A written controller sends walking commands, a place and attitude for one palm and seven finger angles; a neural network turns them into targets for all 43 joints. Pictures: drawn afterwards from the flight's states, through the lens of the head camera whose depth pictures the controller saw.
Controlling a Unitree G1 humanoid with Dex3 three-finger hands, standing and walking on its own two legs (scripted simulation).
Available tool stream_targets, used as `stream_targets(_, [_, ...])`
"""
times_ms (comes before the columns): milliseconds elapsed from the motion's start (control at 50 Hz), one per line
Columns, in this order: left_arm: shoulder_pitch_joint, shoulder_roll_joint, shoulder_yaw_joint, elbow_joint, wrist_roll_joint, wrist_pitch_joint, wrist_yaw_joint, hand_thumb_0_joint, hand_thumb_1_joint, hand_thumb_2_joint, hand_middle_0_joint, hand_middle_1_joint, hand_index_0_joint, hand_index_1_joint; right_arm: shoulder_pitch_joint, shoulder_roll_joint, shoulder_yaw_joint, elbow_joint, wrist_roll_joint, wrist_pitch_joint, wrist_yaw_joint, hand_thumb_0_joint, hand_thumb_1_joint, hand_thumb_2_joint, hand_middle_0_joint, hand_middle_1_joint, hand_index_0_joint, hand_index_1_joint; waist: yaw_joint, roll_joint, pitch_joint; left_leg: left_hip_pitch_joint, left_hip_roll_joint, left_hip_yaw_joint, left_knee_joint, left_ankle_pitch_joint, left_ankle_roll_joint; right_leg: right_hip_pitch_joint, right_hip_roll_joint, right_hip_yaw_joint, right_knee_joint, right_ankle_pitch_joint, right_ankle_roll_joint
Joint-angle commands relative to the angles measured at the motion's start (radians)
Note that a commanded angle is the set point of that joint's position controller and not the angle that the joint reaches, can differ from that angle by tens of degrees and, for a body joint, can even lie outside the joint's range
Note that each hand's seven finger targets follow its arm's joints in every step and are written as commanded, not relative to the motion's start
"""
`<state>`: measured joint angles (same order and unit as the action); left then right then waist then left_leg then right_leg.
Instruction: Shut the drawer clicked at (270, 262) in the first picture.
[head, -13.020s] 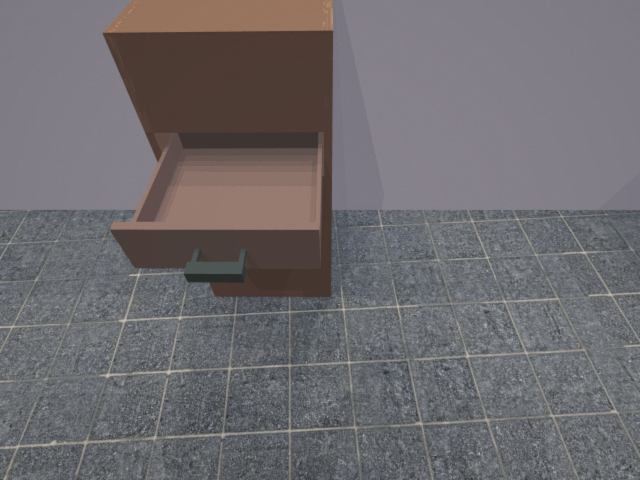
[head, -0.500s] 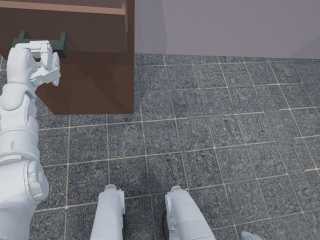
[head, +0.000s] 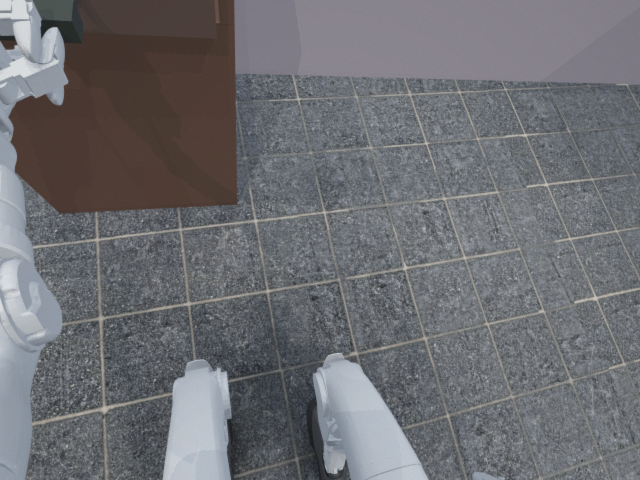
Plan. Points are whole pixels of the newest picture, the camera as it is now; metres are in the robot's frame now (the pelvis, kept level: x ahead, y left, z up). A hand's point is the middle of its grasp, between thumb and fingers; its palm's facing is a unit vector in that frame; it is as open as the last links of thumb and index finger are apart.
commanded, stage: push the drawer shut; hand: left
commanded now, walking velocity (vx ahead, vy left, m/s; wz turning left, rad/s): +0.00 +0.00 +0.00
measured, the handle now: (21, 3) +0.63 +0.27 +0.06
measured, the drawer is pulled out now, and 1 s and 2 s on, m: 0.03 0.00 0.00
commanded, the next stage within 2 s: pull the fist back off the drawer in 0.50 s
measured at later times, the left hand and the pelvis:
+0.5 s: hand (40, 32) +0.60 +0.25 +0.06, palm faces +0.03 -1.00 -0.05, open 3.3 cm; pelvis -0.01 +0.00 -0.02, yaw -1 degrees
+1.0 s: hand (44, 33) +0.59 +0.24 +0.06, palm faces +0.03 -1.00 -0.04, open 3.3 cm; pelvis -0.01 +0.01 -0.01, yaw -2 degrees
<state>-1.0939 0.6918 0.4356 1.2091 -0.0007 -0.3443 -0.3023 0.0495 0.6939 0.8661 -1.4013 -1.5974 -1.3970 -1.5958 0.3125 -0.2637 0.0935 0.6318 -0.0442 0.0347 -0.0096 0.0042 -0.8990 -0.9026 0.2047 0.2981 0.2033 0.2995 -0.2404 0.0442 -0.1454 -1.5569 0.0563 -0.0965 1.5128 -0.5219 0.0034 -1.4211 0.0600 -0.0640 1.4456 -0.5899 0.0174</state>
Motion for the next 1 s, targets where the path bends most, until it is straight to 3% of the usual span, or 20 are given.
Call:
stream_targets(0, [-0.572, 0.309, 0.046, -0.238, -0.024, -0.048, 0.029, 0.0, 0.9, 0.9, -1.4, -1.6, -1.4, -1.6, 0.202, -0.222, -0.07, -0.025, 0.0, -0.003, -0.016, 0.0, -0.9, -0.9, 0.2, 0.3, 0.2, 0.3, -0.044, 0.264, -0.581, 0.604, 0.001, -0.031, -0.148, 0.2, 0.044, 0.06, 0.011, 0.002, -0.19, 0.159, -0.053])
stream_targets(40, [-0.592, 0.319, 0.041, -0.216, -0.02, -0.035, 0.026, 0.0, 0.9, 0.9, -1.4, -1.6, -1.4, -1.6, 0.209, -0.222, -0.064, -0.025, -0.001, -0.001, -0.015, 0.0, -0.9, -0.9, 0.2, 0.3, 0.2, 0.3, -0.054, 0.258, -0.56, 0.578, 0.002, -0.028, -0.139, 0.195, 0.046, 0.061, 0.013, 0.001, -0.189, 0.159, -0.051])
stream_targets(220, [-0.684, 0.373, 0.032, -0.206, 0.03, 0.016, 0.035, 0.0, 0.9, 0.9, -1.4, -1.6, -1.4, -1.6, 0.243, -0.225, -0.048, -0.027, -0.01, 0.014, -0.017, 0.0, -0.9, -0.9, 0.2, 0.3, 0.2, 0.3, -0.079, 0.318, -0.595, 0.592, 0.009, -0.047, -0.119, 0.214, 0.046, 0.009, 0.015, -0.013, -0.16, 0.168, -0.053])
stream_targets(240, [-0.693, 0.348, 0.009, -0.195, 0.032, 0.026, 0.035, 0.0, 0.9, 0.9, -1.4, -1.6, -1.4, -1.6, 0.246, -0.223, -0.046, -0.027, -0.011, 0.014, -0.015, 0.0, -0.9, -0.9, 0.2, 0.3, 0.2, 0.3, -0.092, 0.319, -0.584, 0.587, 0.01, -0.047, -0.117, 0.217, 0.047, 0.001, 0.016, -0.015, -0.161, 0.171, -0.052])
stream_targets(280, [-0.726, 0.381, 0.026, -0.225, 0.035, 0.028, 0.034, 0.0, 0.9, 0.9, -1.4, -1.6, -1.4, -1.6, 0.255, -0.225, -0.044, -0.026, -0.012, 0.016, -0.017, 0.0, -0.9, -0.9, 0.2, 0.3, 0.2, 0.3, -0.093, 0.339, -0.599, 0.605, 0.014, -0.051, -0.114, 0.224, 0.047, -0.006, 0.017, -0.017, -0.156, 0.177, -0.051])
stream_targets(360, [-0.78, 0.305, -0.043, -0.231, 0.04, 0.049, 0.039, 0.0, 0.9, 0.9, -1.4, -1.6, -1.4, -1.6, 0.26, -0.224, -0.043, -0.015, -0.014, 0.011, -0.019, 0.0, -0.9, -0.9, 0.2, 0.3, 0.2, 0.3, -0.12, 0.385, -0.571, 0.644, 0.017, -0.076, -0.131, 0.179, 0.041, -0.08, 0.015, -0.028, -0.152, 0.159, -0.056])
stream_targets(400, [-0.786, 0.32, -0.042, -0.228, 0.041, 0.061, 0.045, 0.0, 0.9, 0.9, -1.4, -1.6, -1.4, -1.6, 0.26, -0.23, -0.038, -0.009, -0.015, 0.008, -0.025, 0.0, -0.9, -0.9, 0.2, 0.3, 0.2, 0.3, -0.128, 0.369, -0.562, 0.622, 0.02, -0.072, -0.128, 0.149, 0.045, -0.078, 0.015, -0.025, -0.158, 0.149, -0.052])
stream_targets(580, [-0.825, 0.297, -0.086, -0.23, 0.035, 0.082, 0.044, 0.0, 0.9, 0.9, -1.4, -1.6, -1.4, -1.6, 0.246, -0.232, -0.022, 0.007, -0.013, -0.027, -0.042, 0.0, -0.9, -0.9, 0.2, 0.3, 0.2, 0.3, -0.152, 0.432, -0.535, 0.629, 0.028, -0.076, -0.149, 0.084, 0.044, -0.11, 0.014, -0.031, -0.166, 0.127, -0.052])
stream_targets(680, [-0.819, 0.318, -0.065, -0.256, 0.034, 0.083, 0.042, 0.0, 0.9, 0.9, -1.4, -1.6, -1.4, -1.6, 0.257, -0.231, -0.024, 0.001, -0.016, -0.033, -0.039, 0.0, -0.9, -0.9, 0.2, 0.3, 0.2, 0.3, -0.135, 0.438, -0.576, 0.653, 0.023, -0.079, -0.149, 0.119, 0.039, -0.081, 0.017, -0.034, -0.162, 0.144, -0.056])
stream_targets(740, [-0.786, 0.319, -0.056, -0.213, 0.034, 0.096, 0.044, 0.0, 0.9, 0.9, -1.4, -1.6, -1.4, -1.6, 0.258, -0.23, -0.023, -0.002, -0.016, -0.03, -0.036, 0.0, -0.9, -0.9, 0.2, 0.3, 0.2, 0.3, -0.133, 0.389, -0.522, 0.599, 0.022, -0.075, -0.157, 0.07, 0.041, -0.068, 0.019, -0.034, -0.168, 0.122, -0.054])
stream_targets(780, [-0.794, 0.316, -0.052, -0.238, 0.039, 0.09, 0.049, 0.0, 0.9, 0.9, -1.4, -1.6, -1.4, -1.6, 0.257, -0.231, -0.027, -0.01, -0.017, -0.03, -0.033, 0.0, -0.9, -0.9, 0.2, 0.3, 0.2, 0.3, -0.126, 0.409, -0.543, 0.623, 0.021, -0.082, -0.162, 0.072, 0.038, -0.082, 0.018, -0.033, -0.164, 0.121, -0.057])
stream_targets(840, [-0.755, 0.295, -0.048, -0.213, 0.039, 0.097, 0.053, 0.0, 0.9, 0.9, -1.4, -1.6, -1.4, -1.6, 0.265, -0.227, -0.033, -0.013, -0.019, -0.027, -0.026, 0.0, -0.9, -0.9, 0.2, 0.3, 0.2, 0.3, -0.12, 0.38, -0.534, 0.619, 0.019, -0.084, -0.165, 0.077, 0.038, -0.073, 0.019, -0.035, -0.168, 0.125, -0.057])
stream_targets(900, [-0.736, 0.327, -0.015, -0.246, 0.038, 0.087, 0.052, 0.0, 0.9, 0.9, -1.4, -1.6, -1.4, -1.6, 0.272, -0.226, -0.037, -0.016, -0.021, -0.022, -0.019, 0.0, -0.9, -0.9, 0.2, 0.3, 0.2, 0.3, -0.097, 0.389, -0.563, 0.633, 0.019, -0.08, -0.166, 0.11, 0.035, -0.051, 0.018, -0.034, -0.164, 0.137, -0.059])
stream_targets(920, [-0.708, 0.3, -0.025, -0.24, 0.035, 0.089, 0.049, 0.0, 0.9, 0.9, -1.4, -1.6, -1.4, -1.6, 0.269, -0.224, -0.042, -0.02, -0.018, -0.02, -0.015, 0.0, -0.9, -0.9, 0.2, 0.3, 0.2, 0.3, -0.094, 0.378, -0.565, 0.642, 0.018, -0.082, -0.17, 0.114, 0.034, -0.05, 0.019, -0.034, -0.169, 0.138, -0.06])
stream_targets(980, [-0.656, 0.303, 0.002, -0.289, 0.02, 0.08, 0.045, 0.0, 0.9, 0.9, -1.4, -1.6, -1.4, -1.6, 0.271, -0.221, -0.05, -0.023, -0.016, -0.015, -0.007, 0.0, -0.9, -0.9, 0.2, 0.3, 0.2, 0.3, -0.07, 0.382, -0.599, 0.681, 0.021, -0.077, -0.176, 0.167, 0.032, -0.023, 0.02, -0.032, -0.175, 0.16, -0.061])
